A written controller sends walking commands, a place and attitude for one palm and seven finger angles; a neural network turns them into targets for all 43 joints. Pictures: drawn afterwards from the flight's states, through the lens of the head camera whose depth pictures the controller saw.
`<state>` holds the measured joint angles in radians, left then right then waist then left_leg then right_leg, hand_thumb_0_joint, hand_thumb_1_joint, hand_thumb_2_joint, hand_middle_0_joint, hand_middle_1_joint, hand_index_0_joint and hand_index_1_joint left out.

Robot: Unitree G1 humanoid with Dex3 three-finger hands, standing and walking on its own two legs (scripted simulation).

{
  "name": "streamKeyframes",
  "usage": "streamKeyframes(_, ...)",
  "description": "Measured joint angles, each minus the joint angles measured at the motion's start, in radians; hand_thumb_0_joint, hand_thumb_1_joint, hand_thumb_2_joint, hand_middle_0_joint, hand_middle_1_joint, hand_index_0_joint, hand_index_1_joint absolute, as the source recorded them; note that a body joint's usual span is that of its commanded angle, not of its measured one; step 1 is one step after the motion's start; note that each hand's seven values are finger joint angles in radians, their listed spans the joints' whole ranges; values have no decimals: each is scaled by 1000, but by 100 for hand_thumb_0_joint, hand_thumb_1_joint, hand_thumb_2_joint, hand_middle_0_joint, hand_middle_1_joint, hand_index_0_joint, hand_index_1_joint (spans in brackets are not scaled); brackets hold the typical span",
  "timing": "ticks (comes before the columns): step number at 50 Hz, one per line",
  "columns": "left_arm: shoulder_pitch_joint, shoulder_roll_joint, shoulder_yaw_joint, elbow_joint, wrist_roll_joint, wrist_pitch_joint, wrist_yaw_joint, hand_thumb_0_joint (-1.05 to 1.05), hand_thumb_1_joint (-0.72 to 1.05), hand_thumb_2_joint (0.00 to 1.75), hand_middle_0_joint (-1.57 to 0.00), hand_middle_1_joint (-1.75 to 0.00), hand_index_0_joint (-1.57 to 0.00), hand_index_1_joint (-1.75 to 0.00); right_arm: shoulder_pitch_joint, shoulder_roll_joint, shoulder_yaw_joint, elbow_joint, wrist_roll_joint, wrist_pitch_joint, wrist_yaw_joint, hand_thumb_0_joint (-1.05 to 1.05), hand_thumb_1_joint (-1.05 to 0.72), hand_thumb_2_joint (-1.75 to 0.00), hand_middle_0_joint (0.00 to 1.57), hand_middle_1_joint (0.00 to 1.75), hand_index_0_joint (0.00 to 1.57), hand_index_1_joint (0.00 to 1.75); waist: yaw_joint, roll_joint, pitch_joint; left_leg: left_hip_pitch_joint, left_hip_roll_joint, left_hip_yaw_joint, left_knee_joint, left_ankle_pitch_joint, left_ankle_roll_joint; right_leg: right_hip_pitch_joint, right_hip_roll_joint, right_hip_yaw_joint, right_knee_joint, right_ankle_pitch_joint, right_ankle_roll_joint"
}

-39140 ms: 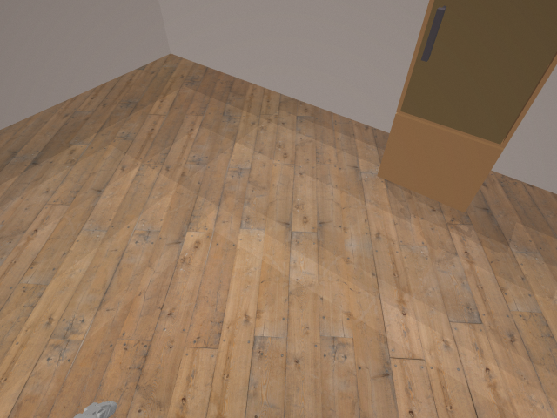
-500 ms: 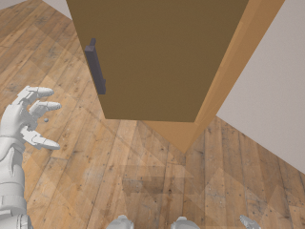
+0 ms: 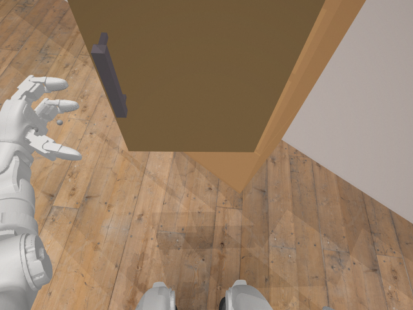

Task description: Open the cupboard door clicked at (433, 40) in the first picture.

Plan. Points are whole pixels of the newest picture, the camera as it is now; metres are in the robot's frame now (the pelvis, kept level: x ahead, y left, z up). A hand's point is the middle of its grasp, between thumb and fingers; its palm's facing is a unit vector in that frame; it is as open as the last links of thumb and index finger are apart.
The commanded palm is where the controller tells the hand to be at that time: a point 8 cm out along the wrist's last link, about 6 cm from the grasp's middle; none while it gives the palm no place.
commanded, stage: move the hooked fingers beside the handle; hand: left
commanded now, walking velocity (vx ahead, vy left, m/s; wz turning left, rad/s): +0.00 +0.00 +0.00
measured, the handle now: (113, 79) +0.56 +0.19 +0.06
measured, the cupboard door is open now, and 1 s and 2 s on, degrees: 40 40 40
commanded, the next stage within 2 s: slide the fingers in behind the handle in 1.30 s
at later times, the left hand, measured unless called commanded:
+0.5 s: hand (71, 93) +0.51 +0.25 +0.07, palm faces -0.01 -1.00 -0.01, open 14.0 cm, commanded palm +0.49 +0.30 +0.07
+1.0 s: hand (75, 94) +0.51 +0.25 +0.07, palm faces -0.02 -1.00 -0.01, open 14.0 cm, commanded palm +0.49 +0.29 +0.06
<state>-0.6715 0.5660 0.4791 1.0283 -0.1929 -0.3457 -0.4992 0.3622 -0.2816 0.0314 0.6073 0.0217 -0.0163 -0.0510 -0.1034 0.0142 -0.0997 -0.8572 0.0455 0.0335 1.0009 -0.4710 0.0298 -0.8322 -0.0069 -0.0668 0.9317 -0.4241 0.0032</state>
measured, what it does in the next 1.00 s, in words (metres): stands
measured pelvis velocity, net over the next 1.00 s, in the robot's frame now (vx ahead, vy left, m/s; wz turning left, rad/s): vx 0.01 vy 0.01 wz -0.02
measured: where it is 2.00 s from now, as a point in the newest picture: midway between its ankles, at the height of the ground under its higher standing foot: outside the picture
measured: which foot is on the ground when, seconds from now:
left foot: down 0.00-1.00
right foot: down 0.00-1.00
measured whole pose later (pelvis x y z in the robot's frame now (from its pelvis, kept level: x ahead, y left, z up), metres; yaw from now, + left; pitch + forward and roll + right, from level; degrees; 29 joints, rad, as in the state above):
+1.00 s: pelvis +0.01 +0.01 -0.01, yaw -1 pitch +23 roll -4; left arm -0.87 0.66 0.49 1.16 -0.11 -0.32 -0.43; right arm 0.41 -0.27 0.05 0.59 0.00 0.10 -0.02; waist -0.17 0.02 -0.11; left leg -0.95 0.07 0.03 1.04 -0.50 0.04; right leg -0.90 0.01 -0.07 0.93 -0.42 0.01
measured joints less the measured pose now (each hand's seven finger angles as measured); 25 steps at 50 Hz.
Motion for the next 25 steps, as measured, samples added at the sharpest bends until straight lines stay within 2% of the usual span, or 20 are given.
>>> streamKeyframes(6, -44, 17, 13, 45, 18, -12, 14, -2, -50, 30, -30, -120, -30, -120, 12, 1, 2, 8, -3, 26, 3, 0, -90, -90, 21, 30, 20, 30, -14, -2, 2, -17, 5, 0, 9, -3, 0, -16, 4, 0, 6, 0, -1)
streamKeyframes(25, -277, 161, 30, 207, 90, 12, 32, -2, -50, 30, -30, -120, -30, -120, 32, -14, 26, 1, -16, 63, 2, 0, -90, -90, 21, 30, 20, 30, -85, 3, 17, -136, 18, -14, 68, -11, 1, -124, 17, -11, 41, 4, -2)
